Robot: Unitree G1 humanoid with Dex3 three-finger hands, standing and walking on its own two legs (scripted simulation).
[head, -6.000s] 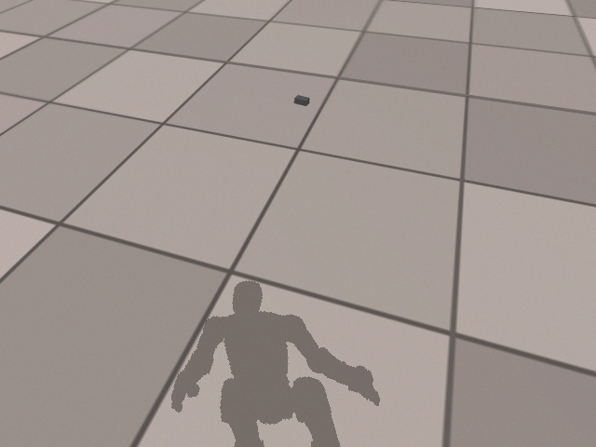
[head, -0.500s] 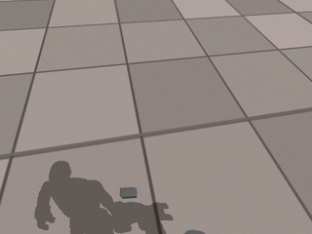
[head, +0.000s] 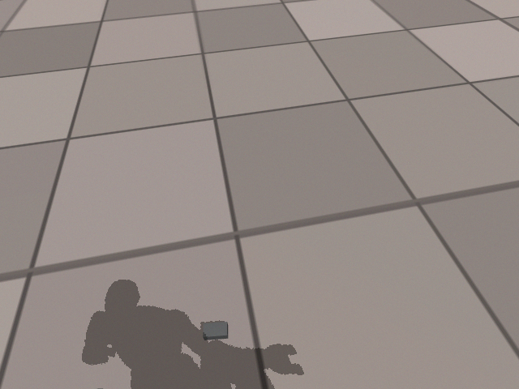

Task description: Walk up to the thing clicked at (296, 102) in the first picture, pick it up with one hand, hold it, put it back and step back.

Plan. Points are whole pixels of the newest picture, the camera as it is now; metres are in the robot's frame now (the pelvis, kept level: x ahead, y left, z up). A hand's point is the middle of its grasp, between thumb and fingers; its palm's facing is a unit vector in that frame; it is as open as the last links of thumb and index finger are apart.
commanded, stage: walk up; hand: left
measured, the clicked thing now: (215, 331) +0.46 +0.19 -0.73
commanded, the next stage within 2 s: stand in 1.70 s
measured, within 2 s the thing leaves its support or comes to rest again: neither
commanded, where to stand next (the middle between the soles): +0.07 +0.00 m, yaw +1 degrees
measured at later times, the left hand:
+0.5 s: hand out of the picture +0.09 +0.24 -0.14, palm faces +0.01 -0.95 -0.32, open 7.4 cm
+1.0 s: hand out of the picture +0.12 +0.25 -0.13, palm faces +0.02 -0.95 -0.31, open 7.4 cm
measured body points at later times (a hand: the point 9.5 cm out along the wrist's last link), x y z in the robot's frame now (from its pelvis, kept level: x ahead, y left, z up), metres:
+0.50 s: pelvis +0.01 -0.02 +0.02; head +0.03 -0.01 +0.47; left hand +0.09 +0.29 -0.11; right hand +0.08 -0.33 -0.11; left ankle +0.02 +0.12 -0.72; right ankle +0.02 -0.09 -0.72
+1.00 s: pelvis +0.02 +0.00 +0.03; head +0.03 +0.01 +0.48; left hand +0.12 +0.30 -0.10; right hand +0.11 -0.31 -0.09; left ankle +0.02 +0.12 -0.72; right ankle +0.02 -0.09 -0.72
